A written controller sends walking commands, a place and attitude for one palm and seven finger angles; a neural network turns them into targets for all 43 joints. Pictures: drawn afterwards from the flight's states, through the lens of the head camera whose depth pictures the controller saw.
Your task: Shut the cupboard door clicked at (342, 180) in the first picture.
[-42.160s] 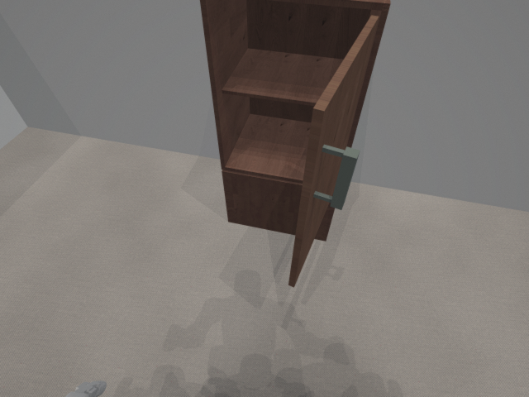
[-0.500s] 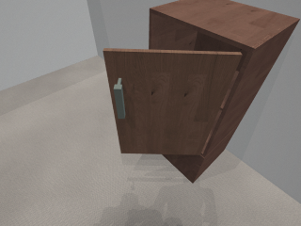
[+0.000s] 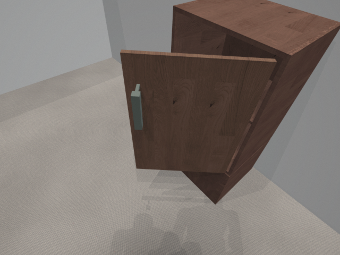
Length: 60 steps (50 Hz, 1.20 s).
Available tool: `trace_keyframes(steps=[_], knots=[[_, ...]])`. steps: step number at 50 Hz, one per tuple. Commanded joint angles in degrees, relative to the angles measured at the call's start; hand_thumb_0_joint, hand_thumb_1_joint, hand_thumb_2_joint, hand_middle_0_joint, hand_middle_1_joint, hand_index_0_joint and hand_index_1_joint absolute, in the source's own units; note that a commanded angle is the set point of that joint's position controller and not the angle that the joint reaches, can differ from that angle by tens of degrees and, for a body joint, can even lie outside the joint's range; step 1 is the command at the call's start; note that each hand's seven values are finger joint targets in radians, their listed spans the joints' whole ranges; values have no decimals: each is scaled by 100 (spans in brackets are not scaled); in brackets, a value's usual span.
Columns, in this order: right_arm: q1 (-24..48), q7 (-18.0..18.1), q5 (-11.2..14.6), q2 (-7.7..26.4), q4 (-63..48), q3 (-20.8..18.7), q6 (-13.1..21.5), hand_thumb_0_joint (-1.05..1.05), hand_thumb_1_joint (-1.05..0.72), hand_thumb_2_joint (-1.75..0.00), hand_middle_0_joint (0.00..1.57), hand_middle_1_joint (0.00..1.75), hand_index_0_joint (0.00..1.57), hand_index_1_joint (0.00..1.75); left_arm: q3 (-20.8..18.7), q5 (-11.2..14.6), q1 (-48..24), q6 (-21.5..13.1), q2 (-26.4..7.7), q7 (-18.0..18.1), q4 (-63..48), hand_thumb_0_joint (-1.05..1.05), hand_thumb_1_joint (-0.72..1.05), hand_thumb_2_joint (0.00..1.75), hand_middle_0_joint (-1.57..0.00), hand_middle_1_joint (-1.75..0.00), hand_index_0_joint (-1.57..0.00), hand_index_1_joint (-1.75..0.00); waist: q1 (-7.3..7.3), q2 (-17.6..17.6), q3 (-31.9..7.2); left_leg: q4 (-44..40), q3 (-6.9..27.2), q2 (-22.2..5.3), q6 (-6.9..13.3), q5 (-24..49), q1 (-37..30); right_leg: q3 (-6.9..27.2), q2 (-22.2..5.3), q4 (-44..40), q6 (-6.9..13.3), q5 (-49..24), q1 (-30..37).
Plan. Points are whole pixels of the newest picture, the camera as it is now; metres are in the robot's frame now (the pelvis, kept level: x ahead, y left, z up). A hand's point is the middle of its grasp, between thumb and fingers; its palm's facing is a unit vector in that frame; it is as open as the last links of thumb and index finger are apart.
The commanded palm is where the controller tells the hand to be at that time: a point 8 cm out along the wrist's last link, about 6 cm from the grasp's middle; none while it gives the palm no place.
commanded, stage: look again from close up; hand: left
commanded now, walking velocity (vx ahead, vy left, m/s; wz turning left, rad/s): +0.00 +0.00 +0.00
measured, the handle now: (138, 107) +0.54 +0.14 +0.03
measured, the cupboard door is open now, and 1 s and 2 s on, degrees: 47 47 47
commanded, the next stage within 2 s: shuffle to correct the standing spot in 0.38 s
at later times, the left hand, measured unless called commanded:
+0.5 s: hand out of the picture +0.04 +0.15 -0.17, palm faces +0.00 -0.99 -0.17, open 7.4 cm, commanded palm none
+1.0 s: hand out of the picture +0.07 +0.12 -0.18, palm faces +0.01 -0.98 -0.19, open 7.4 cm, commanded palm none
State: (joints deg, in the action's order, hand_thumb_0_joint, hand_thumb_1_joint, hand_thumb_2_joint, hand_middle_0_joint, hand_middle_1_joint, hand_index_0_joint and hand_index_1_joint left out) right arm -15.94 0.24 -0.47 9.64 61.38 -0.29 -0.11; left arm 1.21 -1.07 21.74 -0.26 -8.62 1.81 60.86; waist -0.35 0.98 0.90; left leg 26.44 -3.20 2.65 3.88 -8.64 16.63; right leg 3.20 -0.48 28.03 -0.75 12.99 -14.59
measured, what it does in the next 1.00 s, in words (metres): shifts its weight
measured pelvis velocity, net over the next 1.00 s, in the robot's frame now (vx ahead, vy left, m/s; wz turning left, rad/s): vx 0.07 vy -0.05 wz -0.03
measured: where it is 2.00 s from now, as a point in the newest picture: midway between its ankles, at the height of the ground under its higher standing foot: outside the picture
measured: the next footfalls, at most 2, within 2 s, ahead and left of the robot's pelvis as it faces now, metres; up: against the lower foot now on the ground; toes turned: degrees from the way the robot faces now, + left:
none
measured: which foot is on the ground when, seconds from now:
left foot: down 0.00-1.00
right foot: down 0.00-1.00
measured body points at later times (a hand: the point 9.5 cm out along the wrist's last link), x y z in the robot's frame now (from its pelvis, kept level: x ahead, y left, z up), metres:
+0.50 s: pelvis +0.03 -0.01 +0.00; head +0.04 +0.00 +0.45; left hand +0.04 +0.20 -0.16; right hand +0.04 -0.24 -0.15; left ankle +0.07 +0.07 -0.74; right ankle +0.04 -0.15 -0.74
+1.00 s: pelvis +0.07 -0.05 +0.00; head +0.09 -0.04 +0.45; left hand +0.07 +0.17 -0.16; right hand +0.11 -0.28 -0.15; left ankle +0.07 +0.07 -0.74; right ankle +0.04 -0.15 -0.74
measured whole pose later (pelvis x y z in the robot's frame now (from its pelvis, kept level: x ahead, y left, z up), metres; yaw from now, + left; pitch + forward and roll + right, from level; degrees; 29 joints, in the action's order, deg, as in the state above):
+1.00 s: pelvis +0.07 -0.05 +0.00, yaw -2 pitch -1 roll +0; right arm -11.1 2.1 0.1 9.0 61.0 -1.0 -0.2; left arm 0.5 -0.4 18.3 -0.7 -8.3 3.1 59.2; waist -0.4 1.2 2.8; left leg 29.0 -3.1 -1.1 0.0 -15.9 12.4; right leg 3.3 3.1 28.9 1.8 17.7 -10.3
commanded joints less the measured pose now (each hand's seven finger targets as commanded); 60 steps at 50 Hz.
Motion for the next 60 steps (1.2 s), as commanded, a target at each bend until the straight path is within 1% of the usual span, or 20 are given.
trace_keyframes(steps=[1,6,18,24,26,31,34,36,38,40,43,47,50,52,55,56,57,58,59,60], knots=[[-108,51,-11,686,-224,-174,119,0,-90,-90,20,30,20,30,-123,-24,341,-102,-564,27,-147,0,90,90,-20,-30,-20,-30,16,-169,409,-1156,1204,-836,-120,-2075,229,409,-280,-589,284,988,-368],[-149,51,-14,623,-226,-170,110,0,-90,-90,20,30,20,30,-129,-21,292,-114,-542,32,-188,0,90,90,-20,-30,-20,-30,34,-1,494,-1009,1131,-760,-139,-1824,206,507,-337,-727,286,1041,-474],[-174,69,17,541,-92,-104,198,0,-90,-90,20,30,20,30,-102,19,75,-169,-575,60,-210,0,90,90,-20,-30,-20,-30,47,0,182,-761,851,-762,-179,-585,-273,496,-421,-704,281,-132,-71],[-118,88,19,525,-10,-76,202,0,-90,-90,20,30,20,30,-97,37,4,-154,-578,67,-188,0,90,90,-20,-30,-20,-30,41,-71,145,-732,806,-774,-197,-247,-444,474,-417,-690,266,-344,24],[-142,90,-12,569,39,-84,198,0,-90,-90,20,30,20,30,-101,34,31,-137,-550,42,-138,0,90,90,-20,-30,-20,-30,53,-117,119,-812,869,-847,-186,-808,-499,376,-322,-631,256,58,3],[-56,95,-48,792,-71,-220,121,0,-90,-90,20,30,20,30,-188,-35,156,-57,-500,-51,-213,0,90,90,-20,-30,-20,-30,15,-389,520,-1250,1311,-1226,39,-2376,-130,15,-77,-166,283,812,-314],[-65,120,-54,810,-146,-274,146,0,-90,-90,20,30,20,30,-238,-59,249,-65,-481,-97,-271,0,90,90,-20,-30,-20,-30,-8,-379,443,-1073,1338,-1320,150,-2054,-180,23,-82,-81,328,564,-315],[-14,130,-33,683,-162,-218,189,0,-90,-90,20,30,20,30,-227,-27,321,-122,-448,-74,-245,0,90,90,-20,-30,-20,-30,-50,-215,346,-663,1039,-1098,62,-1099,-151,257,-196,-279,350,-54,-34],[-18,150,-11,420,-125,-127,244,0,-90,-90,20,30,20,30,-195,16,389,-209,-490,1,-136,0,90,90,-20,-30,-20,-30,-9,275,165,31,464,-713,-148,477,-360,643,-472,-450,374,-1796,242],[-136,186,26,372,-49,-96,237,0,-90,-90,20,30,20,30,-176,64,344,-265,-626,66,-119,0,90,90,-20,-30,-20,-30,89,313,-268,71,341,-677,-272,926,-679,689,-651,-310,327,-3658,632],[-82,225,65,398,-64,-132,152,0,-90,-90,20,30,20,30,-205,71,312,-223,-774,150,-201,0,90,90,-20,-30,-20,-30,63,152,-285,118,255,-678,-323,1145,-718,705,-731,-96,214,-4670,787],[15,227,48,449,-184,-200,42,0,-90,-90,20,30,20,30,-268,44,234,-141,-866,183,-326,0,90,90,-20,-30,-20,-30,36,176,-323,306,185,-677,-350,1123,-701,792,-791,-4,259,-4572,784],[104,215,29,457,-310,-237,-26,0,-90,-90,20,30,20,30,-309,35,126,-84,-893,184,-439,0,90,90,-20,-30,-20,-30,18,308,-303,447,164,-592,-383,637,-550,950,-912,-47,355,-4353,749],[124,196,28,422,-334,-241,-53,0,-90,-90,20,30,20,30,-295,24,-61,-56,-866,172,-512,0,90,90,-20,-30,-20,-30,62,341,-171,304,222,-611,-374,430,-649,962,-880,-187,444,-3486,491],[209,153,5,484,-363,-231,-39,0,-90,-90,20,30,20,30,-257,25,-350,-20,-793,125,-629,0,90,90,-20,-30,-20,-30,78,4,78,-50,461,-754,-296,348,-823,812,-593,-401,403,-1524,-72],[830,139,48,714,-874,-246,80,0,-90,-90,20,30,20,30,-325,-17,252,-179,-941,305,-432,0,90,90,-20,-30,-20,-30,-171,-214,21,1144,195,-795,-413,424,-612,1226,-949,-360,70,-4139,82],[444,146,43,570,-1003,-221,108,0,-90,-90,20,30,20,30,-394,-32,68,-253,-1287,324,-552,0,90,90,-20,-30,-20,-30,159,-112,-558,928,95,-423,-479,117,-118,1255,-1246,68,221,-6562,1218],[62,132,51,403,-918,-220,103,0,-90,-90,20,30,20,30,-373,22,-40,-257,-1260,301,-703,0,90,90,-20,-30,-20,-30,221,585,-1015,493,175,-447,-323,-711,-124,1071,-1247,406,433,-5892,1487],[80,123,43,483,-922,-230,88,0,-90,-90,20,30,20,30,-297,29,-255,-228,-1073,264,-824,0,90,90,-20,-30,-20,-30,222,694,-898,267,238,-456,-282,-553,-369,856,-1001,410,500,-4711,1166],[146,115,39,550,-940,-249,76,0,-90,-90,20,30,20,30,-264,29,-405,-186,-1001,223,-905,0,90,90,-20,-30,-20,-30,207,276,-613,170,340,-573,-258,-263,-551,775,-794,204,455,-3117,643]])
